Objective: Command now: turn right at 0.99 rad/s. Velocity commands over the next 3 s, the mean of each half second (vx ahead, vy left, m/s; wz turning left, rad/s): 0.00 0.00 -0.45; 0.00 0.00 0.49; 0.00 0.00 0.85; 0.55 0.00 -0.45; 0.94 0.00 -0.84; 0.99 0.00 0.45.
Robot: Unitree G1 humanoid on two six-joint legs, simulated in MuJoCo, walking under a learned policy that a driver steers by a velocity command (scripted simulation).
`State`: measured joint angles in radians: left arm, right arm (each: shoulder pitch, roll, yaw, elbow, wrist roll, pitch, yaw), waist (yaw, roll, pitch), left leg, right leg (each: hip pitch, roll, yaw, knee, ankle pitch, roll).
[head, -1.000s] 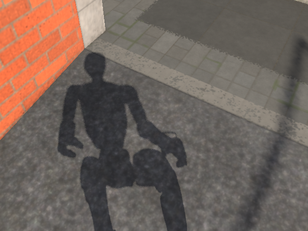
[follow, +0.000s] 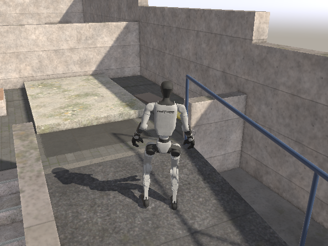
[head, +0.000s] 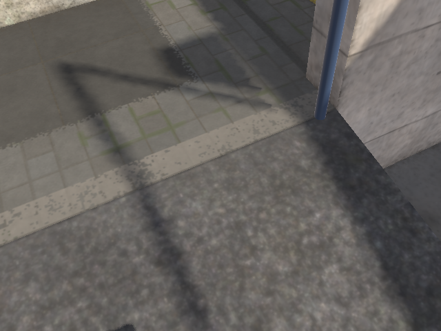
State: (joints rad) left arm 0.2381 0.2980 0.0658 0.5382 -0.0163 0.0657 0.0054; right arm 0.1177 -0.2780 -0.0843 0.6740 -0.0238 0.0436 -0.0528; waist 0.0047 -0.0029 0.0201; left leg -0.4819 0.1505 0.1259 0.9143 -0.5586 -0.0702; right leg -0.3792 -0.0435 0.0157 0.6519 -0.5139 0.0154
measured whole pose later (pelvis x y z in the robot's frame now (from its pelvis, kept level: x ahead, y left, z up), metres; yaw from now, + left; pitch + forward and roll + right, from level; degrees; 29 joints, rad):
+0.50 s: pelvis +0.00 +0.01 +0.01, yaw -13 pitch +2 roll +1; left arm 0.14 0.20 0.00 0.56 0.00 0.03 0.03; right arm 0.16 -0.22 -0.03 0.63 -0.01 0.03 -0.03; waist -0.01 -0.01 -0.02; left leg -0.37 0.01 0.01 0.73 -0.47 -0.01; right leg -0.37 0.08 0.19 0.57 -0.37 0.06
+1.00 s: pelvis -0.04 +0.02 +0.01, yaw +6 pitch +3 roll -1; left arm 0.20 0.23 0.04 0.66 0.02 0.03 0.08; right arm 0.16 -0.29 -0.07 0.53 0.01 0.09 -0.04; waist 0.00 0.01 0.02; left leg -0.72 0.03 0.00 1.38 -0.38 -0.08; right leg -0.29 -0.05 -0.09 0.50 -0.39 0.07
